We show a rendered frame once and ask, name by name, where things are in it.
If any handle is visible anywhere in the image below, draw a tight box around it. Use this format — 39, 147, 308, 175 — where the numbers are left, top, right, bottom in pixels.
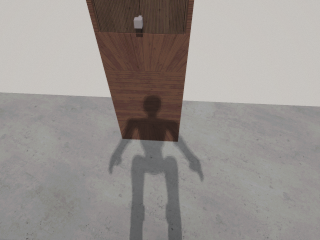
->
133, 15, 143, 29

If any cabinet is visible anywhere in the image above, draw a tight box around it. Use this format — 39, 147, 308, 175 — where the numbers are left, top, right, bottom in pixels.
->
86, 0, 194, 142

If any drawer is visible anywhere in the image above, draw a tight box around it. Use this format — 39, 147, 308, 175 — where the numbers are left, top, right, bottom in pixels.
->
92, 0, 188, 34

